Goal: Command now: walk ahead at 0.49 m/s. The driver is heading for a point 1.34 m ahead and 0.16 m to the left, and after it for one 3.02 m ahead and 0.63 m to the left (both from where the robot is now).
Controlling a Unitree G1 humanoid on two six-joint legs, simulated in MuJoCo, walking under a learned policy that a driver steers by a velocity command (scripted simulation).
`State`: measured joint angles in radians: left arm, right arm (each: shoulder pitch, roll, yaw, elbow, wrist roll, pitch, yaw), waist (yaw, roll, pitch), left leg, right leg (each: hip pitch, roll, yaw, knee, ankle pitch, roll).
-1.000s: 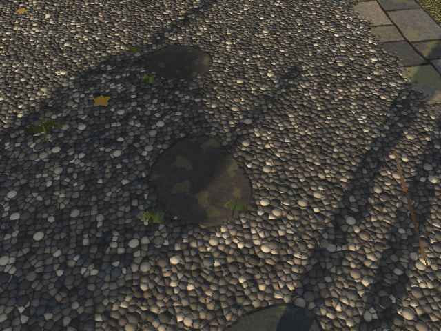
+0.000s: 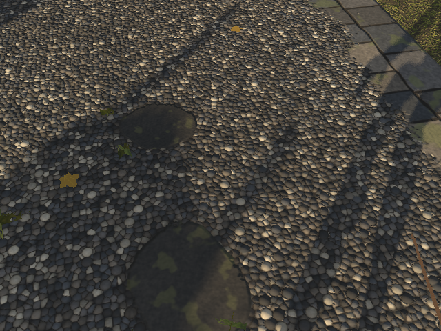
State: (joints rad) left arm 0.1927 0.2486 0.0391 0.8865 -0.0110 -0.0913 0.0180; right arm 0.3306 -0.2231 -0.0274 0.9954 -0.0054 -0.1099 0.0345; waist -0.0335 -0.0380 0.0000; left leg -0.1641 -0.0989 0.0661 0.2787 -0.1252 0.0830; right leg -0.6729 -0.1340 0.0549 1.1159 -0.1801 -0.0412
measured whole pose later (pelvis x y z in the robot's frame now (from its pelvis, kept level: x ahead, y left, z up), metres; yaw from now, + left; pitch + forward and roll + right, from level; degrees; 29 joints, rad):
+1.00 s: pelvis +0.55 -0.02 -0.01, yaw +1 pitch +2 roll +0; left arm 0.31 0.25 0.05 0.97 -0.02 -0.10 0.00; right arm 0.17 -0.24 -0.05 0.90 0.00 -0.10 0.04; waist 0.00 -0.02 0.02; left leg -0.35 -0.04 0.07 0.47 -0.14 0.07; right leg -0.39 -0.04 0.03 1.19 -0.37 -0.05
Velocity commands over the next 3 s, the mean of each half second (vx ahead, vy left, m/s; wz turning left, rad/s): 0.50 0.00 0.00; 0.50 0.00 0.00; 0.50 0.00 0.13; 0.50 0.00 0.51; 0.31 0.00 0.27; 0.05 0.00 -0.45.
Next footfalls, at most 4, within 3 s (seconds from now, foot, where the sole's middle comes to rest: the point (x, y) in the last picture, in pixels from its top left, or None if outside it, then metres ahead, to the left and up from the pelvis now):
0.30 right None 0.34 -0.17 -0.78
0.86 left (202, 290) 0.66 0.07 -0.78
1.42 right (264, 207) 0.97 -0.17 -0.78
1.98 left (180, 168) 1.18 0.15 -0.78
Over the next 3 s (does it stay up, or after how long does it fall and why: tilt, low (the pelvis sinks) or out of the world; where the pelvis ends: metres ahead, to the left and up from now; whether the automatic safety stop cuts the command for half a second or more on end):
stays up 1.32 0.18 0.00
